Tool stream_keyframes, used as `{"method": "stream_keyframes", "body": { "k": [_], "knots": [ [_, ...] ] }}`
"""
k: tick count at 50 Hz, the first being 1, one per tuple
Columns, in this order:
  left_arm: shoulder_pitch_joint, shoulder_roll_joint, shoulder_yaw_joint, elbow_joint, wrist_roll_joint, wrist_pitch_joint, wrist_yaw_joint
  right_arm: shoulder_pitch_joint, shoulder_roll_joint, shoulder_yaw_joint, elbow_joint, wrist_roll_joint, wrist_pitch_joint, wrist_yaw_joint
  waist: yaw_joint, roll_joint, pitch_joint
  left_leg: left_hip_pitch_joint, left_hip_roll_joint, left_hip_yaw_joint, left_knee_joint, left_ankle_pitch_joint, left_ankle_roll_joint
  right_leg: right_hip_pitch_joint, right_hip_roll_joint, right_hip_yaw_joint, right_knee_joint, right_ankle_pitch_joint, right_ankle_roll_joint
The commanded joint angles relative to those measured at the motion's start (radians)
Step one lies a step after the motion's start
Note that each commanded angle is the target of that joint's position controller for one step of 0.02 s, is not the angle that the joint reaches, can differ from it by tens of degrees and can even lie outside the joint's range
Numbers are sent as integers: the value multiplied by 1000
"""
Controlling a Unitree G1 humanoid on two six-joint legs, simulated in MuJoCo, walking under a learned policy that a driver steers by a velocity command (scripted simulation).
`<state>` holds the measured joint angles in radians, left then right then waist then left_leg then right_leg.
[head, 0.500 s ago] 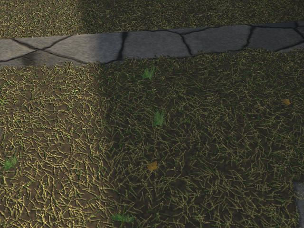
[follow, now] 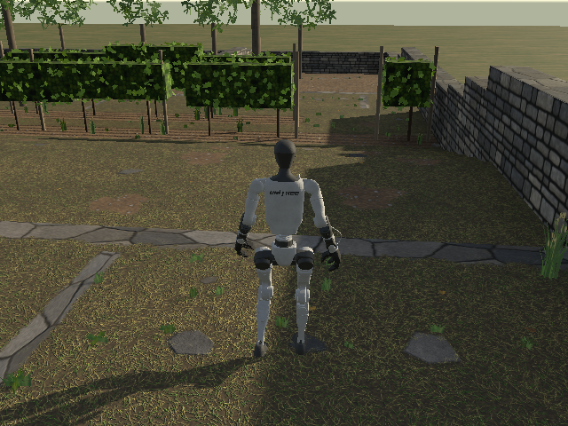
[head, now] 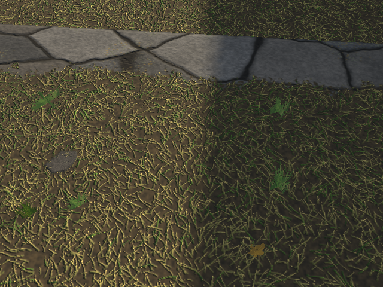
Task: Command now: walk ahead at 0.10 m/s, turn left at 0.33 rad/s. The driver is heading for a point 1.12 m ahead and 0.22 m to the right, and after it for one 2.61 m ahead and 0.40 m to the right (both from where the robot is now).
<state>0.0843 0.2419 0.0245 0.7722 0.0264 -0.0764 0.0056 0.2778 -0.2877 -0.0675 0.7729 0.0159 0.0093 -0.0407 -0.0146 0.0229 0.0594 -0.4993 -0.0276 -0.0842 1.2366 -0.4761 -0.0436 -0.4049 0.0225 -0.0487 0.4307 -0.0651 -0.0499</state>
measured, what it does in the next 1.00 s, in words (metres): steps on the spot: left foot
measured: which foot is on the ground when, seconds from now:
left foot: up 0.00-0.20, down 0.22-1.00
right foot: down 0.00-1.00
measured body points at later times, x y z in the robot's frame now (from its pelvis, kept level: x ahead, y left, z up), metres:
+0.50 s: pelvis +0.06 +0.03 +0.00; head +0.07 +0.04 +0.45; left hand +0.14 +0.29 -0.13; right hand +0.20 -0.19 -0.11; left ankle +0.06 +0.13 -0.73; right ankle +0.09 -0.10 -0.73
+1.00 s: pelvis +0.08 +0.03 +0.00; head +0.09 +0.04 +0.45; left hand +0.12 +0.29 -0.15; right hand +0.15 -0.21 -0.14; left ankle +0.06 +0.13 -0.73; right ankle +0.09 -0.10 -0.73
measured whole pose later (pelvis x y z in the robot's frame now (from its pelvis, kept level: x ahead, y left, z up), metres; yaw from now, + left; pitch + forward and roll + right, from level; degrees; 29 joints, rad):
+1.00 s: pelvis +0.08 +0.03 +0.00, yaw +2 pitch -1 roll +0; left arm 0.17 0.21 0.03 1.08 0.00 0.00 0.04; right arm 0.27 -0.19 -0.04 0.91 0.00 -0.02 -0.03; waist 0.02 0.00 0.04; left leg -0.18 -0.03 0.00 0.51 -0.30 0.03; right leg -0.23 -0.03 -0.01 0.51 -0.26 0.02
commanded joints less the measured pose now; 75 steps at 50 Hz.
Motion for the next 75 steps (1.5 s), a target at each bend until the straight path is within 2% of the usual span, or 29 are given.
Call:
{"method": "stream_keyframes", "body": {
  "k": [1, 4, 8, 10, 11, 12, 13, 14, 15, 17, 20, 22, 25, 35, 54, 56, 57, 59, 60, 61, 64, 66, 68, 69, 70, 71, 72, 73, 75],
  "knots": [
    [-2, 109, 25, -28, 7, -12, -3, 140, 3, 2, -40, -6, 6, -8, -33, -116, -148, 59, 48, 21, -151, 37, -7, 84, -238, 169, -172, 330, -222],
    [-3, 148, 38, -15, -11, -1, 1, 75, -1, 14, -71, -17, 2, -3, -17, -119, -206, 128, 72, 34, -345, 118, 0, 115, -272, 158, -170, 345, -240],
    [10, 168, 40, -5, -29, 33, 3, 23, -39, 8, -87, -14, 14, 11, -1, -131, -181, 223, 52, 72, -546, 197, 29, 90, -262, 171, -176, -66, -205],
    [21, 133, 25, 6, -37, 42, 2, 31, -38, 4, -82, -24, 13, 14, -20, -121, -148, 334, 27, 96, -714, 259, 69, 28, -224, 158, -130, -205, -145],
    [58, 95, 10, 23, -33, 40, -2, 30, -52, 2, -95, -34, 12, 12, -23, -97, -137, 386, 67, 41, -800, 301, 98, -7, -190, 142, -91, -264, -79],
    [81, 47, -6, 15, -14, 36, -8, 33, -119, -7, -117, -49, 12, 3, 11, 53, -149, 424, 237, -162, -878, 385, 153, -59, -106, 55, 86, -334, 2],
    [112, 30, -4, 10, -16, 30, -4, -34, -138, -7, -115, -53, 10, 6, 67, 238, -117, 252, 324, -252, -944, 301, 248, -20, -33, -1, 114, -367, 41],
    [75, 95, 10, 20, -10, 34, 4, -98, -79, 4, -138, -50, -6, 12, 44, 182, -75, 168, 269, -218, -967, 178, 243, 61, -48, 31, 156, -304, 54],
    [74, 94, 13, 29, -11, 37, 5, -120, -42, 15, -129, -50, -21, 17, 57, 167, -72, 160, 219, -163, -951, 137, 202, 91, -42, 28, 126, -228, 53],
    [95, 91, 11, 55, 3, 46, 12, -113, -33, 19, -113, -38, -41, 25, 56, 142, -75, 170, 163, -103, -907, 176, 147, 156, -59, 42, 62, -108, 62],
    [117, 115, 16, 86, -16, 47, 6, -47, -25, 21, -87, -34, -42, 26, 39, 34, -51, 188, 107, -53, -868, 198, 109, 163, -75, 55, 30, -103, 51],
    [96, 97, 13, 100, -17, 43, 4, -41, -34, 17, -80, -31, -42, 22, 30, -11, -47, 215, 92, -35, -834, 251, 109, 153, -74, 58, 25, -87, 49],
    [99, 88, 12, 127, -18, 39, 7, -42, -29, 14, -74, -29, -39, 18, 31, -27, -76, 249, 83, -19, -807, 350, 114, 173, -77, 61, 29, -41, 51],
    [101, 91, 19, 208, -25, 58, 26, -16, -8, 7, -10, -25, -36, 17, 36, -20, -75, 269, 64, 12, -799, 428, 106, 211, -79, 64, 45, -5, 46],
    [115, 61, 25, 310, -27, 75, 41, 26, 7, 10, 152, -19, -35, 2, 35, -19, -25, 266, 53, 35, -844, 353, 93, 221, -67, 58, 7, -45, 46],
    [143, 54, 28, 328, -36, 77, 42, 58, -18, 0, 177, -10, -29, -1, 24, 9, -31, 269, 47, 22, -872, 26, 121, 188, -16, 2, 64, -306, 35],
    [130, 55, 29, 320, -41, 73, 42, 68, -46, -9, 178, -4, -28, -3, 13, 43, 8, 245, 86, -40, -915, -183, 155, 119, 3, -20, 117, -432, 26],
    [63, 28, 23, 278, -47, 46, 33, 121, -99, -25, 187, 7, -45, -2, -22, 149, 82, 260, 265, -298, -1067, -409, 258, -47, 2, -33, 308, -418, 10],
    [36, 29, 23, 259, -52, 30, 24, 122, -113, -31, 189, 8, -59, -1, -30, 163, 122, 251, 338, -405, -1111, -383, 305, -108, -43, 20, 398, -403, -8],
    [21, 43, 28, 247, -59, 16, 16, 113, -97, -27, 187, -1, -74, 2, -28, 148, 135, 293, 372, -442, -1119, -302, 323, -187, -76, 60, 471, -443, -24],
    [38, 55, 34, 240, -65, -15, -4, 54, -75, -23, 171, 14, -92, 12, 2, 83, 76, 382, 318, -291, -1076, -62, 262, -175, -114, 64, 339, -423, -49],
    [117, 30, 36, 277, -58, -21, -12, 14, -94, -26, 171, 22, -82, 18, 51, 80, 27, 255, 226, -132, -1022, 21, 220, 93, -49, -28, 160, -270, -31],
    [301, 37, 53, 355, -51, -11, -11, 14, -79, -21, 174, 20, -74, 21, 117, 49, -22, 93, 156, -50, -892, 54, 193, 382, 23, -78, 98, -157, 3],
    [408, 70, 65, 374, -49, -9, -6, -21, -34, -6, 161, 13, -79, 23, 165, -50, -42, -7, 96, 29, -663, 149, 147, 499, -72, 73, 20, -224, -27],
    [508, 184, 83, 367, -46, -11, 0, -34, 40, 13, 126, -4, -90, 25, 172, -323, -91, -176, 5, 141, -277, 34, 75, 596, -327, 491, -160, -314, -132],
    [511, 195, 73, 371, -25, -29, -13, -29, 34, 9, 108, 23, -105, 24, 146, -330, -99, -304, -21, 21, -57, -79, 89, 567, -445, 816, -288, -526, -256],
    [398, 146, 55, 338, -30, -44, -17, -58, -9, 3, 99, 45, -118, 27, 101, -194, 7, -401, 57, -22, 35, 5, 116, 505, -439, 758, -290, -617, -243],
    [320, 99, 40, 310, -33, -51, -24, -69, -32, 0, 102, 40, -125, 32, 76, -134, 46, -411, 101, -13, 31, 125, 135, 456, -384, 617, -286, -557, -194],
    [253, 77, 25, 279, -29, -50, -33, -68, -48, -14, 119, 12, -126, 28, 39, -92, 46, -323, 151, 11, -86, 272, 132, 383, -295, 403, -299, -288, -127]
  ]
}}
